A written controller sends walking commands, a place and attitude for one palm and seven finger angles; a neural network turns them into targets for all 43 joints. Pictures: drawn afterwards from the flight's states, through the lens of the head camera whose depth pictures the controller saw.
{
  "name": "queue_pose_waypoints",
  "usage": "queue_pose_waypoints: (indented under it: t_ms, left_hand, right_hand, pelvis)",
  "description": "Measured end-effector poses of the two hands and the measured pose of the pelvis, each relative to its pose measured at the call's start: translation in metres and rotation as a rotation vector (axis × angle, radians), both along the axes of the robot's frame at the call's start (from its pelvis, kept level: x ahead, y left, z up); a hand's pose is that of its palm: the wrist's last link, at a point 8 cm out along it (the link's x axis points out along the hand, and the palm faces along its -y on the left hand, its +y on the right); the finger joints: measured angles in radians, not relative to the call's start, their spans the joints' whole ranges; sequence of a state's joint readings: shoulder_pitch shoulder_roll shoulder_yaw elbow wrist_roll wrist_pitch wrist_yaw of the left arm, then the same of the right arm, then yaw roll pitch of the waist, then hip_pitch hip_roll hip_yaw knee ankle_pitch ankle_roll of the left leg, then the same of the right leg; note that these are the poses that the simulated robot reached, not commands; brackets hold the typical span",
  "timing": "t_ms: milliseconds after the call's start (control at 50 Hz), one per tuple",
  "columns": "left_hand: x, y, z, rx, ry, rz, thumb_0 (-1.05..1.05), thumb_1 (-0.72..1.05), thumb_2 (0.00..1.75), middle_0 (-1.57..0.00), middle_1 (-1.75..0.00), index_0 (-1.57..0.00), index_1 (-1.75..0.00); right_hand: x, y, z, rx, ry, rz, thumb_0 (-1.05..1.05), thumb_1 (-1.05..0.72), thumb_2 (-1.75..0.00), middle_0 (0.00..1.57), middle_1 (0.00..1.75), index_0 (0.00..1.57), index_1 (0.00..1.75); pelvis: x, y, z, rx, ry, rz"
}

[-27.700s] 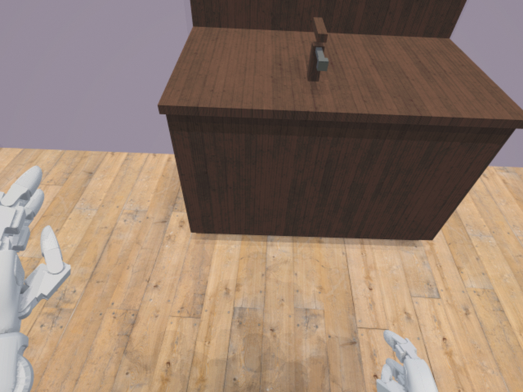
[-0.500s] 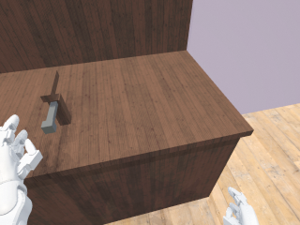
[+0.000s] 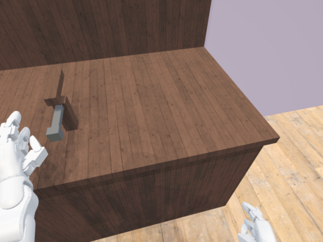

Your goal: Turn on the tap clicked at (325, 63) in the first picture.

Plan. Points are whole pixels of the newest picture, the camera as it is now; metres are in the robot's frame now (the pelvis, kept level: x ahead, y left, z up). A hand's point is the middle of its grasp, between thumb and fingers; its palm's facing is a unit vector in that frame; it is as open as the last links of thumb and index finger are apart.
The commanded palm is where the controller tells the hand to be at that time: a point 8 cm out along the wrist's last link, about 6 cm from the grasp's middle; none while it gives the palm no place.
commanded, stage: reach beside the lever's end, fingers flat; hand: left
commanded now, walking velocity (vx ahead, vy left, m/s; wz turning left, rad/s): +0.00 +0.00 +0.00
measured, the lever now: (55, 133) +0.33 +0.31 +0.10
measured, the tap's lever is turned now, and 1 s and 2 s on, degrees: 0 0 4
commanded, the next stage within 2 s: push the lever round in 1.22 s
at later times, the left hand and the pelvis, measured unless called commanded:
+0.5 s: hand (36, 144) +0.30 +0.34 +0.10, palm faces +0.57 -0.81 -0.10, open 7.8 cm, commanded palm +0.26 +0.37 +0.10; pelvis +0.00 +0.00 -0.01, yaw +0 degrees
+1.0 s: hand (35, 145) +0.29 +0.33 +0.10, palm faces +0.58 -0.81 -0.08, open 7.8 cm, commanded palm +0.25 +0.36 +0.10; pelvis +0.00 +0.00 -0.01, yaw +0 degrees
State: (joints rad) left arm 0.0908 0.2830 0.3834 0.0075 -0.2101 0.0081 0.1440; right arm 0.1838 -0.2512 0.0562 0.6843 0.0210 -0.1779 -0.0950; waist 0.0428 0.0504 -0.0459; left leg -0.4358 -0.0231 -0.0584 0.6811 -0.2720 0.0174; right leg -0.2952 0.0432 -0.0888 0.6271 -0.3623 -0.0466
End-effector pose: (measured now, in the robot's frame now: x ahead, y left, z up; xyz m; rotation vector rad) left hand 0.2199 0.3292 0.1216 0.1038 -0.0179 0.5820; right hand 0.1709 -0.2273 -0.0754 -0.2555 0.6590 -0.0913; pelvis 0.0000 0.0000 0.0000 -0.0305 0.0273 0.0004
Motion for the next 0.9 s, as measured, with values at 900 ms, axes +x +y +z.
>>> queue_pose_waypoints:
  t_ms: [900]
  left_hand:
    - [0.023,0.034,-0.022,-0.004,0.024,0.033,0.02,0.89,0.90,-0.15,-0.15,-0.16,-0.15]
  right_hand:
    - [-0.028,-0.014,-0.013,-0.008,0.083,-0.063,0.01,-0.90,-0.90,0.20,0.30,0.21,0.30]
  pelvis:
    - [0.002,0.000,-0.006,-0.010,0.058,-0.014]
